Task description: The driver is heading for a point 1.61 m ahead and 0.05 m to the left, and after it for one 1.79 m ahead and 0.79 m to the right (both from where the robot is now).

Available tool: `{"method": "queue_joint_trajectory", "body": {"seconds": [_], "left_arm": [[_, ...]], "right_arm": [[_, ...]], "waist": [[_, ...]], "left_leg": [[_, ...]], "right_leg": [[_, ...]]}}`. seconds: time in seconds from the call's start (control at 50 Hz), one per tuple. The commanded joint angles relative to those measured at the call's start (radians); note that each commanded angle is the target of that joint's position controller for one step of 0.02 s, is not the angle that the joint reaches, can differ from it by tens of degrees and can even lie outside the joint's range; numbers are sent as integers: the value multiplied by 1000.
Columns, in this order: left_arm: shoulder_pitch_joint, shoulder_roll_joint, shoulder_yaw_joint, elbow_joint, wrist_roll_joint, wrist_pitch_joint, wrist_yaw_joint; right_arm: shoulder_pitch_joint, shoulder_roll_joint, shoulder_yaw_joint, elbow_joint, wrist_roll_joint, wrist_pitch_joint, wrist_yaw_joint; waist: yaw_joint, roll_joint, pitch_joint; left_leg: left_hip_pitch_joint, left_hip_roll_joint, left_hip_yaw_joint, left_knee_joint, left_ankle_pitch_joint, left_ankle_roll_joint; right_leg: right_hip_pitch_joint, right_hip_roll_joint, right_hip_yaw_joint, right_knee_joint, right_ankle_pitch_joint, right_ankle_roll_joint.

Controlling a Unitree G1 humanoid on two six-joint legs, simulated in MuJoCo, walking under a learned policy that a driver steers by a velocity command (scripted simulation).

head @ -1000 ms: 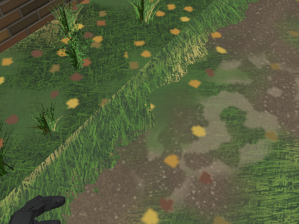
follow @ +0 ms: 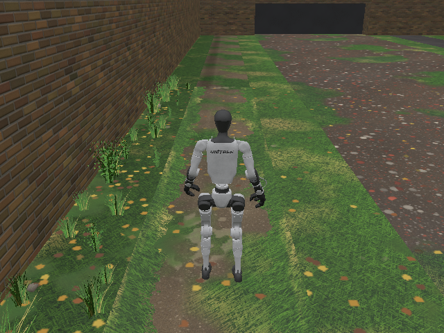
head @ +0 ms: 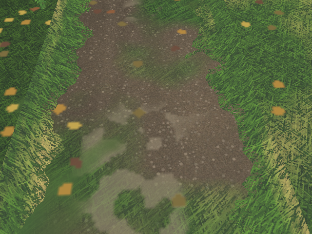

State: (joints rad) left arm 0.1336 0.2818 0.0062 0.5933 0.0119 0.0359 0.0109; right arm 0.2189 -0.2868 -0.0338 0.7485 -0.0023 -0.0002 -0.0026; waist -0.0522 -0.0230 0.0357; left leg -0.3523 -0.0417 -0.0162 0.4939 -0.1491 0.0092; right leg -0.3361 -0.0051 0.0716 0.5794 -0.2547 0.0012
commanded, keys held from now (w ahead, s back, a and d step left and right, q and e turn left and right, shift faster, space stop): shift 1.00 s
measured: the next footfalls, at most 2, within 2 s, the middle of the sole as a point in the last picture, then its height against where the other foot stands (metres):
left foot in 1.46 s outside the picture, level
right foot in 1.94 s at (160, 200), level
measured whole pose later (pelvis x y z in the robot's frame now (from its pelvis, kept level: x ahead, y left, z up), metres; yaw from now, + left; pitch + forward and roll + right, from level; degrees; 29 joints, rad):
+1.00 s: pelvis +0.06 -0.02 +0.01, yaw +1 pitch -2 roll +0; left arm 0.29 0.20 0.04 0.81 0.01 -0.02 0.03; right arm 0.17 -0.22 -0.04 1.04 0.00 0.02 -0.05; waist -0.02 0.00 0.03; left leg -0.22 0.01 -0.05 0.52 -0.27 -0.03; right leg -0.17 0.04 0.03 0.52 -0.32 -0.03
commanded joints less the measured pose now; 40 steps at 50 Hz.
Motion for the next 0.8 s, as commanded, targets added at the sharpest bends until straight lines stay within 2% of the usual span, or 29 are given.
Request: {"method": "queue_joint_trajectory", "body": {"seconds": [0.02,0.04,0.06,0.08,0.12,0.14,0.18,0.2,0.3,0.5,0.8], "left_arm": [[41,181,47,-80,35,-2,8],[27,140,41,-65,44,-9,3],[-32,107,31,-67,39,-23,-1],[-56,80,25,-63,31,-33,-4],[-22,71,21,-42,20,-48,-7],[14,62,18,-33,20,-51,-7],[41,61,19,-27,18,-53,-8],[47,62,20,-25,15,-55,-8],[77,50,27,-17,4,-58,-1],[122,33,39,13,1,-57,1],[162,25,51,95,-1,-62,15]], "right_arm": [[16,-35,3,-66,-16,-24,10],[-29,-61,-6,-70,-12,-26,2],[-34,-84,-15,-63,-7,-22,-3],[-26,-68,-15,-46,-13,-18,-7],[-5,-60,-12,-34,-29,-13,-9],[-4,-64,-11,-29,-27,-14,-9],[11,-71,-14,-8,-14,-20,-7],[1,-65,-12,-4,-14,-22,-7],[-3,-53,-10,22,-9,-26,-14],[-31,-50,-13,66,-2,-7,-29],[-55,-42,-20,184,1,6,-40]], "waist": [[15,-124,-123],[46,-182,-95],[23,-154,-41],[12,-142,-30],[14,-135,-31],[22,-100,-31],[28,-42,-17],[31,-23,-17],[36,23,-71],[38,21,-69],[38,22,-34]], "left_leg": [[-147,31,-27,69,-307,-9],[-48,44,-17,118,-281,-36],[27,62,-30,121,-195,-43],[62,58,-18,82,-126,-48],[121,69,-31,12,-37,-54],[142,74,-41,-4,-23,-48],[120,74,-46,-16,-43,-26],[118,75,-48,-19,-29,-22],[146,81,-54,-3,56,-22],[171,84,-61,19,111,-11],[177,80,-63,-11,80,-13]], "right_leg": [[228,-235,236,-205,75,-147],[37,-275,304,-310,-125,-205],[-36,-214,269,-312,-251,-176],[-53,-161,213,-290,-270,-134],[-42,-116,166,-247,-208,-90],[-49,-98,151,-239,-192,-73],[-20,-71,114,-211,-158,-58],[-4,-64,104,-191,-109,-58],[64,-44,67,-129,119,-66],[80,-23,36,-108,212,-54],[95,-16,20,-141,175,-42]]}}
